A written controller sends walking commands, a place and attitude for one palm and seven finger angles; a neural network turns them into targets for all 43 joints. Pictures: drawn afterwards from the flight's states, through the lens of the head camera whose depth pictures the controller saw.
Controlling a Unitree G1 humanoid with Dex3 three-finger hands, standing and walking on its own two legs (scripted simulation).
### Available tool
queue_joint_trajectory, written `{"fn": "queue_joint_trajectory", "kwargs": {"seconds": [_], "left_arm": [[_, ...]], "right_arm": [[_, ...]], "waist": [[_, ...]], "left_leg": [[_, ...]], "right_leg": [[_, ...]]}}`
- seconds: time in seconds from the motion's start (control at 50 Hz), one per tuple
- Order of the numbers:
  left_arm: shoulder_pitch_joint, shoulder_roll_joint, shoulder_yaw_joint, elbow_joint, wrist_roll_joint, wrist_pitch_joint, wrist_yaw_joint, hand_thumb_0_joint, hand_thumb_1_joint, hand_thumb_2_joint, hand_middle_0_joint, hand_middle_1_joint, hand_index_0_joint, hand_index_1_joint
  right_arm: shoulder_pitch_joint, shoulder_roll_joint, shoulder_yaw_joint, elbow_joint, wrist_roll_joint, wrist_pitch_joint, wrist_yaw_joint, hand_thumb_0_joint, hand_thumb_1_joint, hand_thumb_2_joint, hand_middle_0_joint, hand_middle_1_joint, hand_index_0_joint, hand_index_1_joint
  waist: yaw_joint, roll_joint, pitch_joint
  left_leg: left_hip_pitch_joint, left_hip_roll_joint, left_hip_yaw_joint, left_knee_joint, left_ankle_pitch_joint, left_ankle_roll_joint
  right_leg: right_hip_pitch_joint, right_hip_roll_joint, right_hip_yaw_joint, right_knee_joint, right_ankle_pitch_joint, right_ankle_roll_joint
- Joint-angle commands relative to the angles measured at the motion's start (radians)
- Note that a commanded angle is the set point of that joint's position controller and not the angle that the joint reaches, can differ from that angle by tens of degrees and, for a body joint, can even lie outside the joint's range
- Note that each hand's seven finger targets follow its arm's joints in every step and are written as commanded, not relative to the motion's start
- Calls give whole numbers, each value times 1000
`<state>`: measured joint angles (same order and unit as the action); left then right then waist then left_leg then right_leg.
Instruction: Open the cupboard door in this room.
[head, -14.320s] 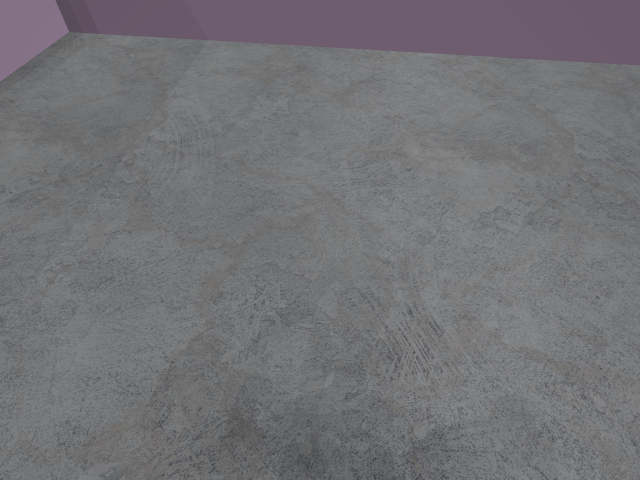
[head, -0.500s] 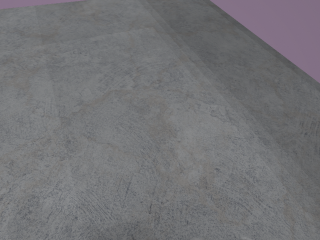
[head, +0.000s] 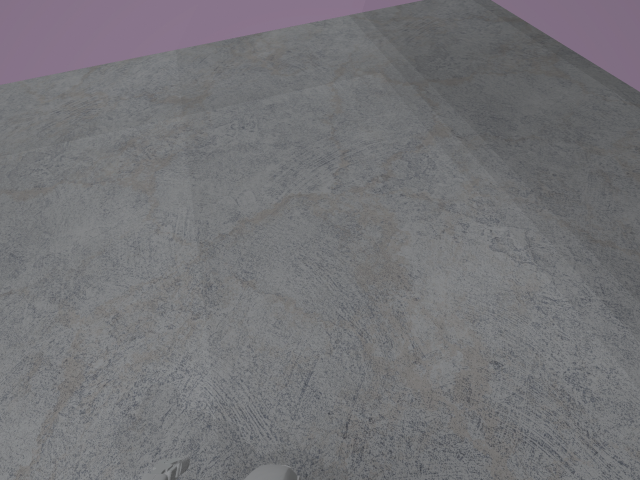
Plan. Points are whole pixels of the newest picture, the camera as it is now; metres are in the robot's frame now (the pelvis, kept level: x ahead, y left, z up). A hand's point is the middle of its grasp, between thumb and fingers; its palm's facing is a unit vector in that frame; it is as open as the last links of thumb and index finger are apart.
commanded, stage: turn or walk to find it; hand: left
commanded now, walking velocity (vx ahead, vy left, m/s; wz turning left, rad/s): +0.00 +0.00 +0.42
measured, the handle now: out of the picture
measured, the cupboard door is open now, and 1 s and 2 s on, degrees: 0 0 0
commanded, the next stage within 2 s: none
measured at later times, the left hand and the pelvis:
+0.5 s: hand out of the picture -0.06 +0.25 -0.18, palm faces +0.28 -0.93 -0.24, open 7.4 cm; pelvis -0.03 +0.04 +0.00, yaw +13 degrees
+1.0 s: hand out of the picture -0.03 +0.19 -0.14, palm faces +0.42 -0.87 -0.28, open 7.4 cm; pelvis -0.03 -0.02 +0.00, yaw +25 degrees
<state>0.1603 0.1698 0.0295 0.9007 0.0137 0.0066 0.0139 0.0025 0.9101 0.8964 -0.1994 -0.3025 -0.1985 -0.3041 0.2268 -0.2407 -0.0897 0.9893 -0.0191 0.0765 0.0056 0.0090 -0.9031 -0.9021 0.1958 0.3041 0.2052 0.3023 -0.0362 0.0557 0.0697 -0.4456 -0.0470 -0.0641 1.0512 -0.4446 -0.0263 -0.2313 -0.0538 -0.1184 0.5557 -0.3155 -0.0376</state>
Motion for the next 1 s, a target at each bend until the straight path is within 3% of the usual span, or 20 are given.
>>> {"fn": "queue_joint_trajectory", "kwargs": {"seconds": [0.0, 0.22, 0.3, 0.32, 0.34, 0.36, 0.38, 0.4, 0.46, 0.5, 0.66, 0.72, 0.78, 0.8, 0.82, 0.84, 0.86, 0.9, 0.92, 0.98], "left_arm": [[16, 174, 44, -53, 4, -27, 22, 0, 900, 900, -200, -300, -200, -300], [148, 244, 67, 23, 18, -13, 19, 0, 900, 900, -200, -300, -200, -300], [111, 251, 72, 30, 10, -3, 15, 0, 900, 900, -200, -300, -200, -300], [108, 233, 70, 26, 2, 4, 12, 0, 900, 900, -200, -300, -200, -300], [127, 179, 64, 3, -5, 13, 7, 0, 900, 900, -200, -300, -200, -300], [76, 140, 39, -30, 1, 17, 6, 0, 900, 900, -200, -300, -200, -300], [27, 149, 41, -32, 6, 30, 14, 0, 900, 900, -200, -300, -200, -300], [-8, 155, 48, -24, 2, 35, 13, 0, 900, 900, -200, -300, -200, -300], [60, 159, 51, 24, 4, 29, -4, 0, 900, 900, -200, -300, -200, -300], [63, 157, 49, 25, 4, 28, -4, 0, 900, 900, -200, -300, -200, -300], [-14, 138, 42, -30, -2, 25, 3, 0, 900, 900, -200, -300, -200, -300], [15, 124, 41, -34, -8, 18, 6, 0, 900, 900, -200, -300, -200, -300], [105, 141, 45, -13, -9, 2, 10, 0, 900, 900, -200, -300, -200, -300], [138, 184, 51, -7, -2, -9, 15, 0, 900, 900, -200, -300, -200, -300], [146, 271, 69, -10, 13, -18, 23, 0, 900, 900, -200, -300, -200, -300], [125, 291, 73, -31, 8, -14, 22, 0, 900, 900, -200, -300, -200, -300], [85, 260, 77, -38, 5, -12, 28, 0, 900, 900, -200, -300, -200, -300], [-7, 201, 55, -58, 4, -13, 22, 0, 900, 900, -200, -300, -200, -300], [-17, 183, 50, -62, 4, -17, 21, 0, 900, 900, -200, -300, -200, -300], [25, 176, 49, -48, 6, -23, 22, 0, 900, 900, -200, -300, -200, -300]], "right_arm": [[8, -70, -11, -58, -4, -20, 11, 0, -900, -900, 200, 300, 200, 300], [-124, -38, 22, -82, 12, -36, 6, 0, -900, -900, 200, 300, 200, 300], [-52, -53, 21, -71, 10, -50, 3, 0, -900, -900, 200, 300, 200, 300], [-21, -90, 13, -65, 8, -58, 5, 0, -900, -900, 200, 300, 200, 300], [8, -187, -7, -70, -1, -67, 2, 0, -900, -900, 200, 300, 200, 300], [53, -246, -18, -67, 2, -60, 0, 0, -900, -900, 200, 300, 200, 300], [64, -231, -18, -50, -1, -62, -13, 0, -900, -900, 200, 300, 200, 300], [22, -215, -14, -59, -3, -59, -22, 0, -900, -900, 200, 300, 200, 300], [-88, -158, 8, -93, 0, -68, -24, 0, -900, -900, 200, 300, 200, 300], [-71, -157, 6, -90, 2, -72, -23, 0, -900, -900, 200, 300, 200, 300], [-12, -163, -12, -89, -5, -62, -17, 0, -900, -900, 200, 300, 200, 300], [-33, -166, -17, -98, -9, -56, -16, 0, -900, -900, 200, 300, 200, 300], [-45, -150, -20, -106, -1, -53, -13, 0, -900, -900, 200, 300, 200, 300], [-38, -115, -17, -109, 8, -56, -8, 0, -900, -900, 200, 300, 200, 300], [-25, -44, -4, -132, 14, -57, -1, 0, -900, -900, 200, 300, 200, 300], [-56, -73, -15, -141, 2, -44, -6, 0, -900, -900, 200, 300, 200, 300], [-66, -92, -22, -134, -4, -29, -6, 0, -900, -900, 200, 300, 200, 300], [-23, -76, -22, -85, -5, -20, 6, 0, -900, -900, 200, 300, 200, 300], [2, -67, -18, -72, -6, -18, 10, 0, -900, -900, 200, 300, 200, 300], [9, -61, -14, -59, -5, -17, 12, 0, -900, -900, 200, 300, 200, 300]], "waist": [[23, -218, -38], [93, -260, -87], [41, -231, -108], [17, -136, -119], [4, 134, -138], [-20, 245, -120], [-38, 215, -122], [-25, 218, -66], [39, 84, -46], [34, 68, -64], [1, 103, -84], [19, 115, -97], [63, 71, -138], [76, -22, -161], [77, -282, -142], [91, -325, -98], [78, -315, -62], [20, -179, 6], [12, -190, 1], [26, -224, -21]], "left_leg": [[-99, 66, 4, 178, 76, -33], [23, 76, 120, -241, -33, -30], [213, 70, 162, -520, 148, -9], [341, 105, 125, -634, 276, 9], [462, 314, -163, -691, 489, 98], [431, 458, -274, -733, 690, 191], [370, 442, -278, -746, 625, 209], [309, 405, -261, -757, 549, 206], [283, 307, -133, -747, 535, 181], [305, 281, -112, -745, 571, 175], [324, 286, -214, -717, 564, 205], [266, 265, -251, -691, 577, 196], [181, 205, -238, -604, 524, 142], [79, 148, -187, -516, 388, 88], [-116, 3, -25, -323, 71, 11], [-119, -3, -13, -114, -137, 0], [-116, 22, -46, 28, -121, 6], [-122, 51, -29, 166, 11, -4], [-116, 57, -10, 186, 56, -14], [-108, 70, 15, 170, 92, -38]], "right_leg": [[62, -258, 142, -240, 374, -69], [180, -315, 74, -151, 581, -112], [92, -299, 12, -56, 462, -44], [-15, -269, -30, 38, 347, 7], [-223, -143, -87, 227, 11, 82], [-300, -80, -43, 401, -337, 105], [-298, -77, 48, 492, -325, 103], [-321, -78, 82, 542, -269, 102], [-296, -71, 85, 567, -111, 112], [-282, -60, 86, 545, -84, 121], [-231, -23, 90, 338, -142, 124], [-122, 10, 73, 179, -128, 110], [76, 18, 55, -115, 74, 100], [204, -70, 131, -226, 133, 81], [285, -318, 380, -270, 192, -13], [127, -441, 438, -301, 205, -113], [41, -416, 426, -313, 167, -135], [-13, -301, 252, -281, 162, -89], [-7, -270, 189, -268, 202, -72], [39, -257, 135, -257, 270, -65]]}}
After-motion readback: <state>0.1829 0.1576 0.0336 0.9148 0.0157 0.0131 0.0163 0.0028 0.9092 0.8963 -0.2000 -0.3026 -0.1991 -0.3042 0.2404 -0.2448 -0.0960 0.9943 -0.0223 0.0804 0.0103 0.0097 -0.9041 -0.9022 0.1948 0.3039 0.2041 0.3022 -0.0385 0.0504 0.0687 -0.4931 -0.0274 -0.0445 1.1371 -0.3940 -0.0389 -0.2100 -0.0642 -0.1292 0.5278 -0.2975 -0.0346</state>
